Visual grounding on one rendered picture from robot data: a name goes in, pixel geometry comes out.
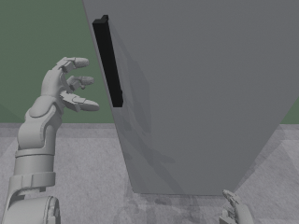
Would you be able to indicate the handle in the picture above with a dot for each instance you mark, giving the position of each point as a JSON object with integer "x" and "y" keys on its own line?
{"x": 105, "y": 46}

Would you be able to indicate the left robot forearm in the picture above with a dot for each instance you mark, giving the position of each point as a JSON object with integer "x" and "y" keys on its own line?
{"x": 35, "y": 151}

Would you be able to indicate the fridge door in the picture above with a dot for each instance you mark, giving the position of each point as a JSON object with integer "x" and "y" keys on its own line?
{"x": 205, "y": 83}

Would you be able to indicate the robot right hand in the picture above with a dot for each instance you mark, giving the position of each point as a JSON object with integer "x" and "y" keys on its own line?
{"x": 241, "y": 213}

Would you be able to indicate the robot left hand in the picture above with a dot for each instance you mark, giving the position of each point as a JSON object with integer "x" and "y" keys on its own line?
{"x": 55, "y": 85}

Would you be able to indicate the robot left upper arm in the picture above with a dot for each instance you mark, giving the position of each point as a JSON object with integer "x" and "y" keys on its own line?
{"x": 40, "y": 210}

